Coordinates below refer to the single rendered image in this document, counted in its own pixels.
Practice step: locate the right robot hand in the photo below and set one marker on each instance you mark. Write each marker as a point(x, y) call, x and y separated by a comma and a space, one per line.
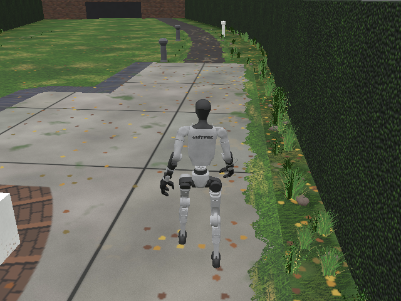
point(227, 175)

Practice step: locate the right robot shin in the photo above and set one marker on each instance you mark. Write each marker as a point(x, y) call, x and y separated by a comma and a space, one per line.
point(216, 237)

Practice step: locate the left robot thigh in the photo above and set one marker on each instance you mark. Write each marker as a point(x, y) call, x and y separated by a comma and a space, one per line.
point(185, 182)

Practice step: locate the right robot forearm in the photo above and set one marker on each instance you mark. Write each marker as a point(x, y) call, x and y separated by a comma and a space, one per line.
point(229, 163)

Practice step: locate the right robot upper arm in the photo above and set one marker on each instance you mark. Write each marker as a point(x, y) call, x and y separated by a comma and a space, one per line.
point(224, 141)

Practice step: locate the left robot hand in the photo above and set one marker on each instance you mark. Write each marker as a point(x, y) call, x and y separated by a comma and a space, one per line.
point(163, 186)

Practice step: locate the left robot forearm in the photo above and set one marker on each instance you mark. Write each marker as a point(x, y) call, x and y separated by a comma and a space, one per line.
point(170, 169)

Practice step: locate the left robot upper arm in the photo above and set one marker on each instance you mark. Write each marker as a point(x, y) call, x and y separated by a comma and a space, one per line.
point(179, 142)

